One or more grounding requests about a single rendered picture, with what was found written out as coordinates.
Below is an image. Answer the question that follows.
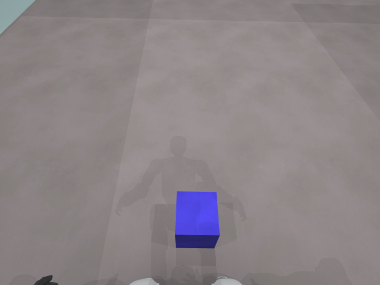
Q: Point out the carton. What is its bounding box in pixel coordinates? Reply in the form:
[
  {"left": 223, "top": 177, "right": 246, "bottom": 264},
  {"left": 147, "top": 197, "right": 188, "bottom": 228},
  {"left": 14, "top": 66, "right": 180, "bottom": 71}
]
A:
[{"left": 175, "top": 191, "right": 220, "bottom": 248}]

